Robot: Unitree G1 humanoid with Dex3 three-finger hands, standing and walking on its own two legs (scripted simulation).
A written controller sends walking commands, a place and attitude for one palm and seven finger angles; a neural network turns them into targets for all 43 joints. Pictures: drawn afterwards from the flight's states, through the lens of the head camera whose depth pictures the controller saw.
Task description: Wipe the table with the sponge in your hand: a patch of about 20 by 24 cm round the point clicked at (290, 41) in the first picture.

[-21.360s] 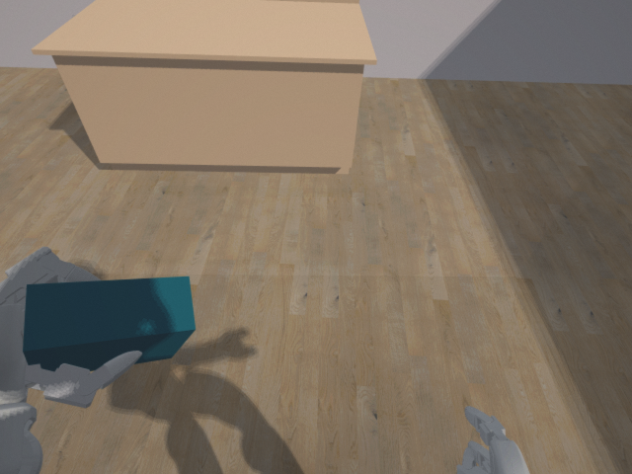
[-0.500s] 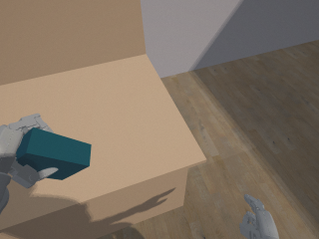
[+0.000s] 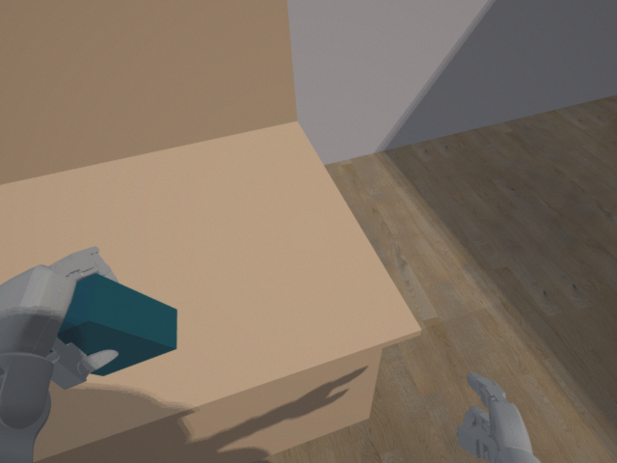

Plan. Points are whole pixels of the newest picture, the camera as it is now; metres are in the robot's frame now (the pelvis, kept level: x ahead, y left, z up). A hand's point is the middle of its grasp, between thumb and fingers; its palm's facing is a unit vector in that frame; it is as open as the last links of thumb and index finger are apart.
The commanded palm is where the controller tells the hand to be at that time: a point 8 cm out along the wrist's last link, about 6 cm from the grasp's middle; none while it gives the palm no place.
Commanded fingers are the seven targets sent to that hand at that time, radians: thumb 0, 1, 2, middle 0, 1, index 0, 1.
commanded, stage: turn the palm down, sponge in hand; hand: left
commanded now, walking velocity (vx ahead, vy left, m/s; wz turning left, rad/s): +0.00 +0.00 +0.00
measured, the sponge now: (114, 334) +0.23 +0.27 +0.08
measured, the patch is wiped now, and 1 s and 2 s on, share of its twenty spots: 0.00 0.00 0.00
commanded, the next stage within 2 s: move the sponge above the wiping area in 1.04 s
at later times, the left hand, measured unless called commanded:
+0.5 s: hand (72, 337) +0.21 +0.30 +0.11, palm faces +0.07 -0.16 -0.98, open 9.3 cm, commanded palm +0.18 +0.29 +0.17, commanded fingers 0.00 0.10 1.30 -1.20 -1.60 -1.20 -1.60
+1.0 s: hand (89, 333) +0.22 +0.28 +0.10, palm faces +0.02 -0.10 -0.99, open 9.3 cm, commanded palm +0.19 +0.28 +0.17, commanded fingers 0.00 0.10 1.30 -1.20 -1.60 -1.20 -1.60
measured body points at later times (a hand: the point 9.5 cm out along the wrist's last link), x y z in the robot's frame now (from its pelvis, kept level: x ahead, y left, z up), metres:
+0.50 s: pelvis -0.01 +0.01 +0.01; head -0.02 -0.03 +0.46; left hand +0.20 +0.30 +0.16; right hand +0.23 -0.19 -0.07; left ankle +0.02 +0.11 -0.73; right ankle -0.02 -0.09 -0.73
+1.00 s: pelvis -0.01 +0.00 +0.02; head -0.01 -0.04 +0.46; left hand +0.21 +0.29 +0.16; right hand +0.25 -0.20 -0.07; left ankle +0.02 +0.11 -0.73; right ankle -0.02 -0.09 -0.73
